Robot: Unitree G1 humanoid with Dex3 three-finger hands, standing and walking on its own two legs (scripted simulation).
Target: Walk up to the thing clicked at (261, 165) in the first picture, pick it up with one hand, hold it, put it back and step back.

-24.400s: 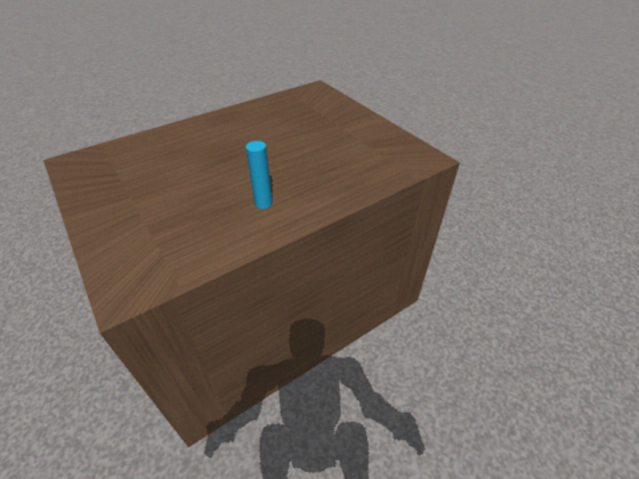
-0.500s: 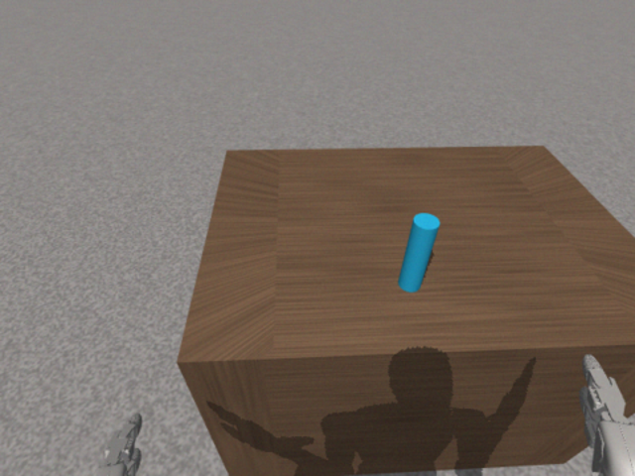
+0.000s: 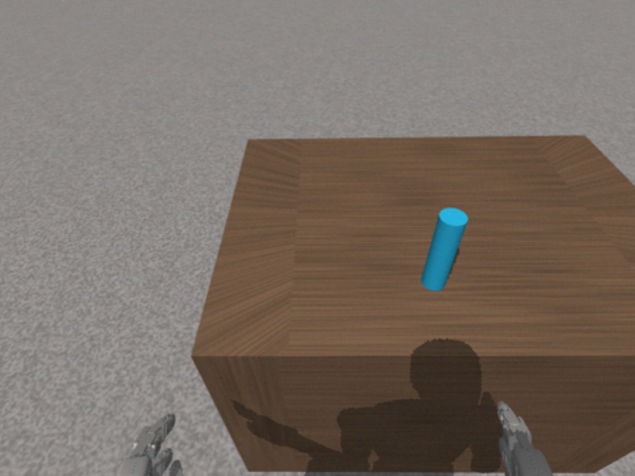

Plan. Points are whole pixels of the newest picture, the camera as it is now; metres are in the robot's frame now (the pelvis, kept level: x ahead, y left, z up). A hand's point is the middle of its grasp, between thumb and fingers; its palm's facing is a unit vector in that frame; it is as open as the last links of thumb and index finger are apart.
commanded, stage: home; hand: right
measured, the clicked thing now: (442, 252) +0.51 -0.20 +0.00
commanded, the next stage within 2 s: none
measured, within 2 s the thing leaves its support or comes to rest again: neither
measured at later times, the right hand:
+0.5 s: hand out of the picture +0.18 -0.18 -0.06, palm faces +0.14 +0.96 -0.26, open 17.3 cm
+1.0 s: hand out of the picture +0.17 -0.19 -0.06, palm faces +0.14 +0.95 -0.27, open 17.3 cm
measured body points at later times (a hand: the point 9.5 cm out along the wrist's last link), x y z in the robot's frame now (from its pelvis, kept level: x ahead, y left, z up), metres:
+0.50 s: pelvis +0.00 +0.00 -0.01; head +0.02 -0.01 +0.44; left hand +0.17 +0.24 -0.08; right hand +0.17 -0.23 -0.04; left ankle +0.02 +0.14 -0.70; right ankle +0.01 -0.14 -0.70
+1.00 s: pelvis +0.00 +0.00 -0.01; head +0.02 -0.01 +0.44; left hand +0.17 +0.24 -0.07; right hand +0.16 -0.24 -0.04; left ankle +0.02 +0.14 -0.70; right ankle +0.01 -0.14 -0.70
